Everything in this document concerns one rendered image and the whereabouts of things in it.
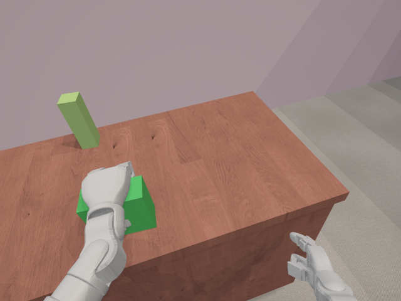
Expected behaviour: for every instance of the left robot forearm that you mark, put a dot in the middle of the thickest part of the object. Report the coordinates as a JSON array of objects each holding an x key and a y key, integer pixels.
[{"x": 102, "y": 259}]

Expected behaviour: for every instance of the right robot forearm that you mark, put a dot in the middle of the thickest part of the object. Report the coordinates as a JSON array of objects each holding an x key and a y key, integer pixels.
[{"x": 328, "y": 286}]

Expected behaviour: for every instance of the sponge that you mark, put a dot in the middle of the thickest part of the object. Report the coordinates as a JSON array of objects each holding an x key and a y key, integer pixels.
[{"x": 138, "y": 206}]

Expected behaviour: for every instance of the robot left hand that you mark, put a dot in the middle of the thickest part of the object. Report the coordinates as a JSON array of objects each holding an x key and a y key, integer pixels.
[{"x": 110, "y": 185}]

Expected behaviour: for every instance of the robot right hand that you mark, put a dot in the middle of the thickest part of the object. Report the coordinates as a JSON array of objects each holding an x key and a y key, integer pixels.
[{"x": 317, "y": 259}]

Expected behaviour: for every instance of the table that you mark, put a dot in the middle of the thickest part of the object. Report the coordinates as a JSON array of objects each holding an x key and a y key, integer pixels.
[{"x": 229, "y": 181}]

